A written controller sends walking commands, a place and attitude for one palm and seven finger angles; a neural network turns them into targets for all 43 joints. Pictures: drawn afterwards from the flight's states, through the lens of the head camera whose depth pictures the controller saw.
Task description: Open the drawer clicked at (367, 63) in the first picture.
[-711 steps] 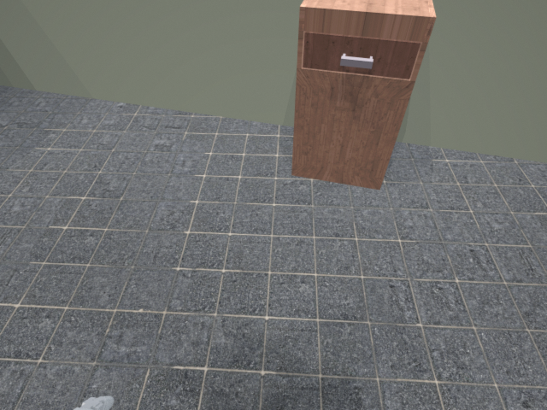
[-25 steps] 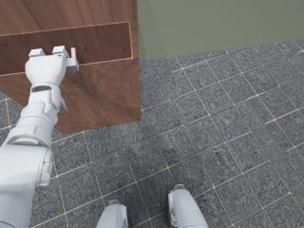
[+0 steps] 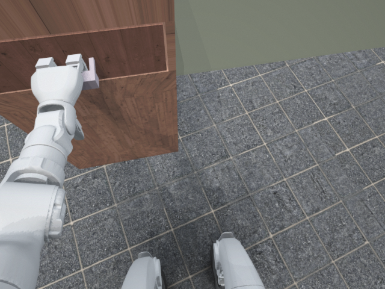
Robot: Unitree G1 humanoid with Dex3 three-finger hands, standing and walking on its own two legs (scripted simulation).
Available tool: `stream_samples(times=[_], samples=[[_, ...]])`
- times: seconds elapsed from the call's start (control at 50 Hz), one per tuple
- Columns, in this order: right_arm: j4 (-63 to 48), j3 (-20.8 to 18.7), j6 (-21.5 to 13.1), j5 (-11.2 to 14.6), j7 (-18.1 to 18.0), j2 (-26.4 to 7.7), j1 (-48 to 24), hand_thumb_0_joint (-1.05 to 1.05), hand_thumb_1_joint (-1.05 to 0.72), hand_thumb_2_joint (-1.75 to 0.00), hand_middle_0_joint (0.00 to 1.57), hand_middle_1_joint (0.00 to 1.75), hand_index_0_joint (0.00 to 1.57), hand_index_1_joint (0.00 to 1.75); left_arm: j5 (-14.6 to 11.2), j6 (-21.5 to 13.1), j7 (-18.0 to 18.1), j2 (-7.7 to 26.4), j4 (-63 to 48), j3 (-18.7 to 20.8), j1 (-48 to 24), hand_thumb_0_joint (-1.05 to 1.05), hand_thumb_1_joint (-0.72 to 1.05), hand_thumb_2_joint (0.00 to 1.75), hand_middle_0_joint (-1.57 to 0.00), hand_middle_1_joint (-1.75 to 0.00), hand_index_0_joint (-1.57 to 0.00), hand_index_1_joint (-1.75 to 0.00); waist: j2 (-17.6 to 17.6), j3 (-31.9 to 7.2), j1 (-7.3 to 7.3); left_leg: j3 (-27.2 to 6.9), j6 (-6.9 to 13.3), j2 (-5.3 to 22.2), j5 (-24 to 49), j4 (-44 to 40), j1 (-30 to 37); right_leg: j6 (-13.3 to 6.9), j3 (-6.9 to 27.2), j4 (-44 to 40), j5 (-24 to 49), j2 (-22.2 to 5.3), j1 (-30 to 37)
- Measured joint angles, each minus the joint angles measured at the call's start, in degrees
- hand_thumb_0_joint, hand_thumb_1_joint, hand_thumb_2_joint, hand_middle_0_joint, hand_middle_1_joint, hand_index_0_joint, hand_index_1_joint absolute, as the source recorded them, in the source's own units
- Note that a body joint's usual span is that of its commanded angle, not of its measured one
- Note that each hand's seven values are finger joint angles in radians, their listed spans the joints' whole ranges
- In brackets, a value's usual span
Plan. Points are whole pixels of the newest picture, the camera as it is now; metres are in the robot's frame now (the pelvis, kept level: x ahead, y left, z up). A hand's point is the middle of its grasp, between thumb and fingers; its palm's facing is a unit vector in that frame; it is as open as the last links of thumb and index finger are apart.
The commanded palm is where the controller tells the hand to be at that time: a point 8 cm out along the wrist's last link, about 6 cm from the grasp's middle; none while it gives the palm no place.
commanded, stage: close the thumb around the handle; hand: left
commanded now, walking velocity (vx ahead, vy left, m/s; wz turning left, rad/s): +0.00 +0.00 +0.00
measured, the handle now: (67, 74) +0.58 +0.22 +0.01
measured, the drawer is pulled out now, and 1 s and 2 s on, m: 0.00 0.00 0.13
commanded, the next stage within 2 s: pull the drawer open in 0.76 s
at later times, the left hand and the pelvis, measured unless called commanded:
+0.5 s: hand (70, 99) +0.52 +0.21 -0.01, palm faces -0.06 -0.01 -1.00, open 8.7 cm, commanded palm +0.50 +0.21 +0.04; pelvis +0.01 +0.00 +0.00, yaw +0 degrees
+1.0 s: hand (70, 101) +0.52 +0.21 -0.01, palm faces -0.06 -0.02 -1.00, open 6.2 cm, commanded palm +0.48 +0.21 +0.04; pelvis +0.00 +0.00 +0.00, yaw -1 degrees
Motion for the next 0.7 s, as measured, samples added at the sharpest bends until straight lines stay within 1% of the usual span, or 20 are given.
stream_samples(times=[0.12, 0.22, 0.36, 0.64, 0.7], samples=[[0.12, -0.26, 0.29, -0.06, 0.19, -0.11, -0.09, 0.00, -0.91, -0.89, 0.20, 0.30, 0.20, 0.30, 0.01, -0.11, 0.47, -0.55, -0.95, 0.22, 1.25, 0.00, -0.48, 0.31, -0.30, -1.20, -0.31, -1.20, 0.02, -0.15, 0.29, 0.14, 0.08, 0.02, -0.12, -0.37, 0.71, 0.12, 0.13, -0.39, -0.05, 0.06, 0.66], [0.31, -0.35, 0.47, 0.00, 0.25, -0.14, -0.25, 0.00, -0.91, -0.89, 0.20, 0.30, 0.20, 0.30, -0.04, 0.40, 1.05, -1.18, -0.59, -0.29, 1.32, 0.00, -0.38, 0.35, -0.30, -1.21, -0.31, -1.21, 0.00, -0.11, 0.51, 0.13, 0.10, -0.07, -0.09, -0.82, 1.38, 0.18, 0.12, -0.79, -0.09, -0.02, 1.35], [0.36, -0.36, 0.51, -0.06, 0.14, -0.08, -0.48, 0.00, -0.91, -0.89, 0.20, 0.30, 0.20, 0.30, 0.01, 0.81, 1.17, -1.42, -0.12, -0.53, 1.06, 0.00, -0.10, 0.47, -0.33, -1.24, -0.33, -1.24, -0.08, -0.16, 0.53, 0.05, 0.07, -0.14, -0.08, -1.07, 1.69, 0.16, 0.05, -0.92, -0.18, -0.07, 1.65], [0.05, -0.14, 0.41, 0.07, -0.10, -0.29, -0.56, 0.00, -0.91, -0.89, 0.20, 0.30, 0.20, 0.30, -0.08, 0.32, 0.71, -0.69, -0.03, -0.27, 0.65, 0.00, 0.63, 0.78, -0.38, -1.32, -0.38, -1.32, -0.07, -0.08, 0.37, 0.07, 0.03, -0.11, -0.12, -0.70, 1.24, 0.10, 0.15, -0.47, -0.23, 0.00, 1.12], [0.04, 0.01, 0.46, 0.13, -0.16, -0.33, -0.65, 0.00, -0.91, -0.89, 0.20, 0.30, 0.20, 0.30, -0.04, 0.21, 1.14, -0.51, 0.04, -0.07, 0.68, 0.00, 0.64, 0.79, -0.37, -1.33, -0.37, -1.33, -0.15, 0.05, 0.28, 0.16, 0.06, -0.07, -0.15, -0.53, 1.12, 0.10, 0.26, -0.30, -0.20, 0.06, 0.93]])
